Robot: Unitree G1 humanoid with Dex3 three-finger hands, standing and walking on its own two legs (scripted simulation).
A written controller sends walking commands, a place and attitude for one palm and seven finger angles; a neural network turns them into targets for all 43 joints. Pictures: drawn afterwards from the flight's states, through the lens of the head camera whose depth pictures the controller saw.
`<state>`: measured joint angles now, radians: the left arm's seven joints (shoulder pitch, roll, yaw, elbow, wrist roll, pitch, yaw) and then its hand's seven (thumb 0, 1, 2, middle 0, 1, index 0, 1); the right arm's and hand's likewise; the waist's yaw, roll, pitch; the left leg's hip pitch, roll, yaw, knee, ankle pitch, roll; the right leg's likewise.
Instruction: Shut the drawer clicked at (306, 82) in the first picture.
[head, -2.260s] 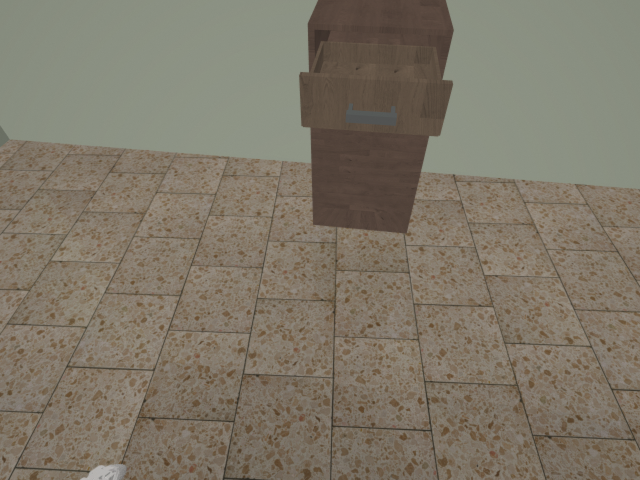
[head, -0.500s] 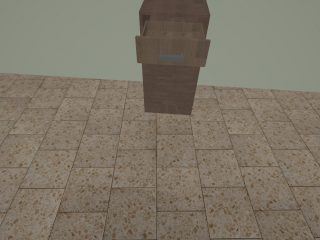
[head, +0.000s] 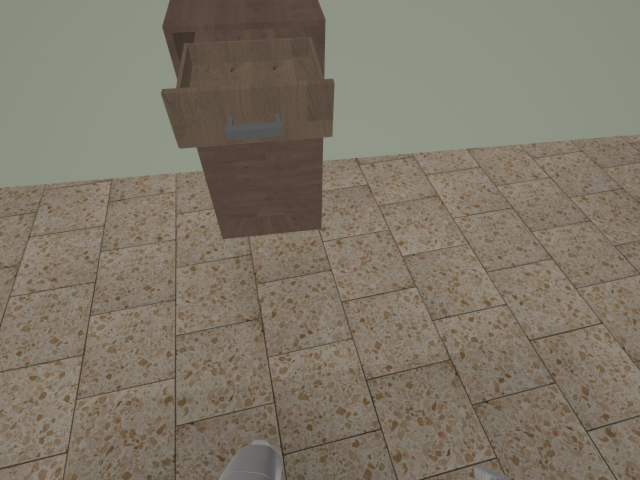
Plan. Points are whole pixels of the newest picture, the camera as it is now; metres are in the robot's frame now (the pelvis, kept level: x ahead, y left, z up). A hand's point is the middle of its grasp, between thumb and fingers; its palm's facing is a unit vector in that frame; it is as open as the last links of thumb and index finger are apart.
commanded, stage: walk to a spot facing it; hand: left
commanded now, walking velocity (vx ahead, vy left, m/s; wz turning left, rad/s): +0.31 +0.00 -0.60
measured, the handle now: (254, 125) +0.80 +0.25 -0.03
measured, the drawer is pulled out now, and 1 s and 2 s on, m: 0.30 0.30 0.30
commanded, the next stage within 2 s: turn to face it in 1.28 s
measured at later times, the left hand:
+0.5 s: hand (260, 321) +0.38 +0.16 -0.15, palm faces -0.39 -0.89 -0.25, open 7.4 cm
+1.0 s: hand (272, 312) +0.42 +0.15 -0.19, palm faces -0.53 -0.83 -0.15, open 7.4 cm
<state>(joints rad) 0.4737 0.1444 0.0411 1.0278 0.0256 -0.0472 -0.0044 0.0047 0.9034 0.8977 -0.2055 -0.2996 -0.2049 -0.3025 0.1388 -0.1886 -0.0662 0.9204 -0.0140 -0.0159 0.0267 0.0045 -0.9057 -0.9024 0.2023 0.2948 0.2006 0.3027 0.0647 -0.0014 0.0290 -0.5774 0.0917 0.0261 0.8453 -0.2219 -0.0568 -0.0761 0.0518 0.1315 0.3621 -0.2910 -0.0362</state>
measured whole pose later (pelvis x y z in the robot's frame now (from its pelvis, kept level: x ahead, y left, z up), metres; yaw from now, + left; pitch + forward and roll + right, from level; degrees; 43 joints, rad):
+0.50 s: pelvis +0.16 +0.02 -0.01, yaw -21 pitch +0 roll +1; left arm 0.08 0.26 0.09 0.85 0.03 0.02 -0.05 0.00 0.91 0.90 -0.19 -0.30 -0.19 -0.30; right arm 0.39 -0.24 -0.07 1.00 -0.03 -0.04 -0.01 0.00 -0.91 -0.90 0.20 0.29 0.20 0.30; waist -0.06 0.00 0.08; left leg -0.11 0.15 0.32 0.53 -0.38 -0.05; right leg -0.49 -0.07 -0.10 0.69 -0.23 0.00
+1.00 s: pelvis +0.26 +0.02 -0.01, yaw -37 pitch +0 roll -2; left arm 0.25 0.23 0.09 0.92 0.02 0.06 -0.03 0.01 0.91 0.90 -0.20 -0.30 -0.20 -0.30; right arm 0.22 -0.15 -0.02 0.87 -0.02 -0.02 -0.02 0.00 -0.90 -0.90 0.20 0.30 0.20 0.30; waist 0.02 -0.05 0.03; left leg -0.27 0.08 0.15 0.58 -0.30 0.02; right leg -0.50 0.03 0.01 0.98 -0.42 0.03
